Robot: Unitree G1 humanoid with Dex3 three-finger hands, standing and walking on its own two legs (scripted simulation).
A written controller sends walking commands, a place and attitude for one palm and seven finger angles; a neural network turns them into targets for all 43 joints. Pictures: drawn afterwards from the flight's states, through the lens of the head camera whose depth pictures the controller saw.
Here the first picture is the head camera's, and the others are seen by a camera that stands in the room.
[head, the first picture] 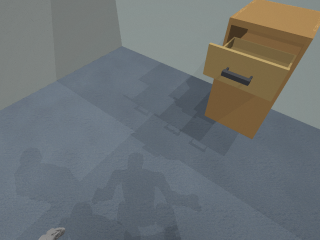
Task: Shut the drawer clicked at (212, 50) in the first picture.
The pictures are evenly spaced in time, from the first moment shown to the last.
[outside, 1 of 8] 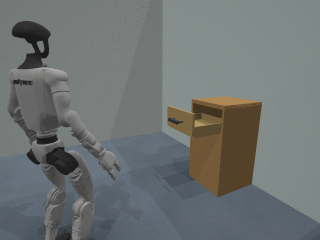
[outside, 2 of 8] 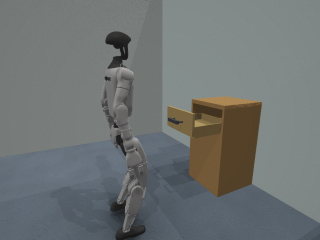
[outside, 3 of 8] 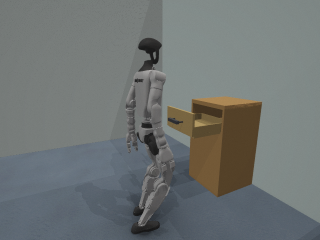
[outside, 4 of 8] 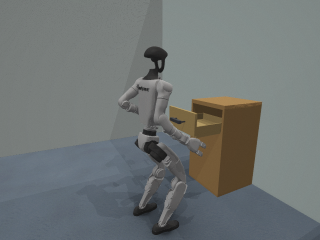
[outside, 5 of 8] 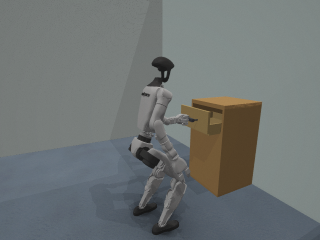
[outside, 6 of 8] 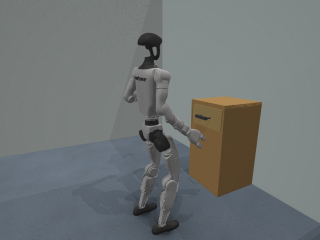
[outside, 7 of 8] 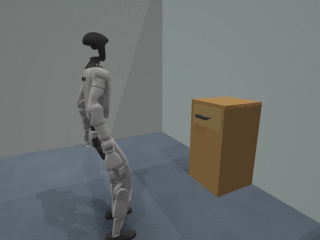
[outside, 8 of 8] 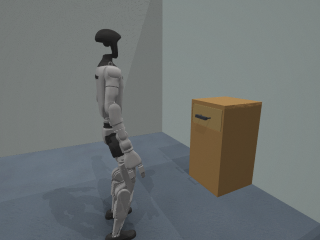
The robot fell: no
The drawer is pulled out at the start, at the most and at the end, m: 0.29 0.29 0.00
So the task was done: yes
